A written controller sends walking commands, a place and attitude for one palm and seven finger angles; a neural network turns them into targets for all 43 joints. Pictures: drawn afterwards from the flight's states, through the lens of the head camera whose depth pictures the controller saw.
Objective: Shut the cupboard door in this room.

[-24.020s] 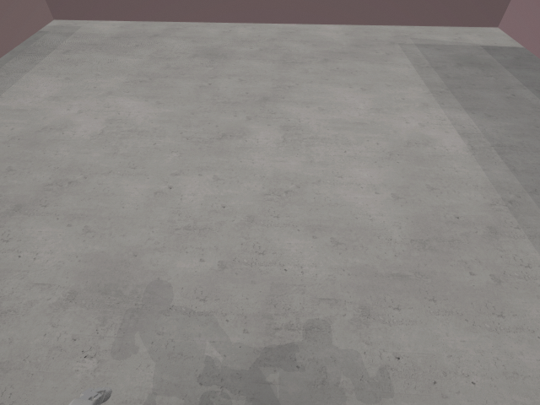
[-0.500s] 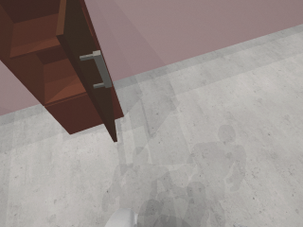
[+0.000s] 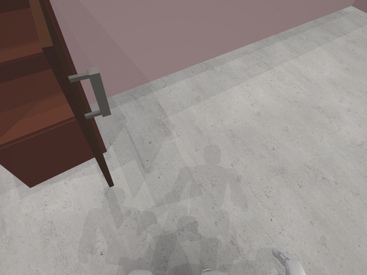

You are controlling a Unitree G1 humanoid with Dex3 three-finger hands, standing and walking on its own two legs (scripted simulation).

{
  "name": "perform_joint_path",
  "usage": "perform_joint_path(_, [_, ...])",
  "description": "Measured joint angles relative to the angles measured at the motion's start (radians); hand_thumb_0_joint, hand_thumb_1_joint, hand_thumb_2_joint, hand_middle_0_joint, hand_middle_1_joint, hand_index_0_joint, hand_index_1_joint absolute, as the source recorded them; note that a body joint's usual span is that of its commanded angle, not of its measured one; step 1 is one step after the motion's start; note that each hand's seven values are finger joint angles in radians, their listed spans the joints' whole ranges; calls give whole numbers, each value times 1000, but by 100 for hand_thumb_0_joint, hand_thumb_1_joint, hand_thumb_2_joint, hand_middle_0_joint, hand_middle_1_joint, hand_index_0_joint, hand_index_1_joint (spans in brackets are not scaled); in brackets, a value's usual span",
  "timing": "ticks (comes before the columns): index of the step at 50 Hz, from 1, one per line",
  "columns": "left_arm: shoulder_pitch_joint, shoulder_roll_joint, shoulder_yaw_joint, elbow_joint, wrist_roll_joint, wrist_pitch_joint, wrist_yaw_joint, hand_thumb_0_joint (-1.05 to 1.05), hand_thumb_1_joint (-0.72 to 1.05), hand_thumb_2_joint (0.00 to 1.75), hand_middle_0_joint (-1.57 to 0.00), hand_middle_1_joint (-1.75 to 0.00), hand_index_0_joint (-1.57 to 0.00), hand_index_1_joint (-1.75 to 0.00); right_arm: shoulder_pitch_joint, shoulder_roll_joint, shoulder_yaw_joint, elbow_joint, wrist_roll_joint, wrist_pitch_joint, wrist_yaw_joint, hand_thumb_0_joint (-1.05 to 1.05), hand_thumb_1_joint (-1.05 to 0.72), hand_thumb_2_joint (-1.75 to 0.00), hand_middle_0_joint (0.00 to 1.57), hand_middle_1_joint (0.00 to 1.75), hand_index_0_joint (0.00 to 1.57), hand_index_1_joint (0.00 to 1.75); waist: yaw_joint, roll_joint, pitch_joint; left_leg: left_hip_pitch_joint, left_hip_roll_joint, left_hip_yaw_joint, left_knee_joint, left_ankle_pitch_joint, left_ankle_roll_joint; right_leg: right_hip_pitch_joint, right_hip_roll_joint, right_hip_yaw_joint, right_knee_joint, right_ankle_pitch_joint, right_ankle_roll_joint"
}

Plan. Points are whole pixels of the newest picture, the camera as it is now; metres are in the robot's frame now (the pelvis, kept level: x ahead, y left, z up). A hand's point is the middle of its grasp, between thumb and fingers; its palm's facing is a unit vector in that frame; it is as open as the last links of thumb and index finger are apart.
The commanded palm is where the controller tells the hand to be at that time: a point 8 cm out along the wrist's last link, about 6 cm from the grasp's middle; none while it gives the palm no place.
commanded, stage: walk around to get in front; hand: left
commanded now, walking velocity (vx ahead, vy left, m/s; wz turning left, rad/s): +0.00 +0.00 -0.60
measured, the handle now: (91, 96) +0.47 +0.29 +0.06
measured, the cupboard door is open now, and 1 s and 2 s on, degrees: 82 82 82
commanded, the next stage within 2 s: none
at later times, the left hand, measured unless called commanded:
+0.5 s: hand (140, 239) +0.20 +0.12 -0.15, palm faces -0.39 -0.89 -0.25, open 7.4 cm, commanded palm none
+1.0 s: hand (123, 267) +0.14 +0.15 -0.15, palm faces -0.44 -0.87 -0.22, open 7.4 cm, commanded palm none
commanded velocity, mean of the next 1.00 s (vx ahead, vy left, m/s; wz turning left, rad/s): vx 0.19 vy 0.00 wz -0.57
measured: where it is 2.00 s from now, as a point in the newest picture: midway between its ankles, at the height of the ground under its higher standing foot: (239, 227)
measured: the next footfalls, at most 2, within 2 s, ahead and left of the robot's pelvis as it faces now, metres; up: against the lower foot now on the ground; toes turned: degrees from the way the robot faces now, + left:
right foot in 0.50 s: -0.01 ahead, -0.12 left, +0.00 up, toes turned -27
left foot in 1.04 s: +0.27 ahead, +0.00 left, +0.00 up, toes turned -33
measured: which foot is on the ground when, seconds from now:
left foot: down 0.00-0.50, up 0.52-1.00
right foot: up 0.00-0.48, down 0.50-1.00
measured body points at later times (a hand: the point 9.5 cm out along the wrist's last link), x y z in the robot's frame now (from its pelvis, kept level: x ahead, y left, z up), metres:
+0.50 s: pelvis -0.01 -0.01 -0.01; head +0.02 -0.03 +0.44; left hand +0.22 +0.17 -0.13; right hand -0.12 -0.25 -0.16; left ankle -0.01 +0.11 -0.73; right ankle -0.05 -0.10 -0.73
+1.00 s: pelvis +0.09 -0.05 +0.01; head +0.13 -0.06 +0.46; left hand +0.16 +0.19 -0.14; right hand +0.09 -0.34 -0.11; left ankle +0.22 +0.04 -0.70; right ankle -0.04 -0.10 -0.73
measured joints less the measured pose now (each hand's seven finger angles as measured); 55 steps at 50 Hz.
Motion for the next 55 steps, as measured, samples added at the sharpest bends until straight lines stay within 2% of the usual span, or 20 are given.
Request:
perform_joint_path(2, [-18,17,11,-5,7,3,-6,1,91,89,-20,-30,-20,-30,29,13,9,5,-8,4,3,0,-91,-90,20,30,20,30,2,-5,5,24,15,30,-15,6,14,-61,-12,-58,193,-46,21])
perform_joint_path(4, [-32,27,18,-14,9,3,-16,1,91,89,-20,-30,-20,-30,60,19,11,9,-14,6,1,0,-91,-90,20,30,20,30,-4,2,6,48,31,52,-51,24,19,-105,-36,-105,335,-27,36])
perform_joint_path(6, [-42,33,21,-24,9,1,-25,1,91,89,-20,-30,-20,-30,88,22,10,16,-16,4,0,0,-90,-90,20,30,20,30,-12,10,4,67,44,75,-83,38,24,-128,-65,-132,408,3,46])
perform_joint_path(9, [-55,35,20,-32,8,5,-31,1,91,89,-20,-30,-20,-30,126,22,5,27,-15,-3,0,0,-90,-90,20,30,20,30,-25,19,-2,87,58,117,-114,47,29,-132,-102,-146,424,36,61])
perform_joint_path(14, [-90,22,12,-33,7,18,-35,1,91,90,-20,-30,-20,-30,182,19,-7,47,-14,-12,1,0,-90,-90,20,30,20,30,-55,26,-5,107,77,188,-121,40,29,-100,-142,-169,336,34,70])
perform_joint_path(18, [-130,-2,0,-37,6,23,-38,1,91,90,-20,-30,-20,-30,215,7,-19,67,-17,-12,4,0,-90,-90,20,30,20,30,-82,35,0,114,97,244,-97,21,17,-56,-154,-205,207,13,60])
perform_joint_path(22, [-166,-34,-16,-52,4,14,-40,1,91,90,-20,-30,-20,-30,235,-16,-33,89,-20,-5,9,0,-90,-90,20,30,20,30,-106,60,3,110,128,299,-40,-13,-6,12,-143,-245,41,8,32])
perform_joint_path(24, [-173,-47,-23,-64,3,2,-40,1,91,90,-20,-30,-20,-30,248,-30,-37,96,-20,-2,12,0,-90,-90,20,30,20,30,-111,75,-3,98,150,322,14,-43,-24,68,-132,-265,-80,63,12])
perform_joint_path(25, [-173,-51,-28,-71,5,-9,-40,1,91,90,-20,-30,-20,-30,257,-38,-38,98,-17,2,15,0,-90,-90,20,30,20,30,-111,85,-9,80,169,326,65,-67,-35,94,-124,-270,-140,97,-12])
perform_joint_path(26, [-174,-60,-33,-74,6,-21,-36,1,91,89,-20,-30,-20,-30,254,-46,-39,104,-15,13,16,0,-90,-90,20,30,20,30,-112,104,-7,47,182,291,152,-130,-50,88,-107,-271,-128,104,-37])
perform_joint_path(28, [-161,-72,-43,-80,-3,-33,-27,1,91,89,-20,-30,-20,-30,241,-52,-36,110,-14,45,17,1,-91,-90,20,30,20,30,-114,115,-7,-37,155,180,346,-208,-64,89,-92,-264,-112,96,-65])
perform_joint_path(31, [-112,-83,-46,-72,-7,-42,-17,1,91,89,-20,-30,-21,-30,212,-45,-35,106,-19,57,30,1,-91,-90,20,30,20,30,-94,103,-18,-135,126,94,507,-126,-74,131,-77,-229,-183,125,-76])
perform_joint_path(34, [-53,-88,-49,-45,-7,-54,-19,1,91,89,-21,-30,-21,-30,178,-41,-37,80,-24,39,42,1,-91,-90,20,30,20,30,-82,93,-30,-198,126,54,511,-14,-89,173,-65,-194,-267,165,-83])
perform_joint_path(38, [23,-94,-49,-9,-5,-75,-27,1,91,89,-21,-30,-21,-30,136,-44,-41,51,-26,19,47,1,-91,-90,20,30,20,30,-61,92,-40,-247,128,13,469,70,-102,213,-50,-157,-336,186,-86])
perform_joint_path(44, [122,-99,-42,36,1,-93,-25,1,91,89,-21,-30,-21,-30,74,-54,-43,31,-24,9,45,1,-91,-90,20,30,20,30,-11,92,-47,-258,111,-4,358,82,-106,263,-35,-111,-380,169,-77])
perform_joint_path(49, [182,-95,-38,71,8,-90,-16,1,91,89,-21,-30,-21,-30,14,-44,-34,11,-17,-4,43,1,-91,-90,20,30,20,30,31,72,-43,-201,71,12,186,33,-89,299,-41,-60,-378,122,-51])
perform_joint_path(52, [212,-88,-32,93,5,-82,-14,1,91,89,-21,-30,-21,-30,-13,-27,-18,-11,-13,-34,39,1,-91,-90,20,30,20,30,43,51,-46,-98,42,30,-7,69,-70,293,-47,-18,-301,50,-27])
perform_joint_path(53, [212,-85,-29,102,0,-76,-15,1,91,89,-21,-30,-21,-30,-20,-20,-12,-17,-16,-52,35,1,-91,-90,20,30,20,30,40,44,-42,-82,40,43,-21,116,-38,262,-45,-15,-210,14,-29])
perform_joint_path(55, [187,-74,-22,120,-4,-62,-18,1,91,89,-21,-30,-21,-30,-19,0,3,-24,-19,-71,31,0,-91,-90,20,30,20,30,37,27,-26,-58,45,82,28,74,0,160,-51,-53,69,-48,-33])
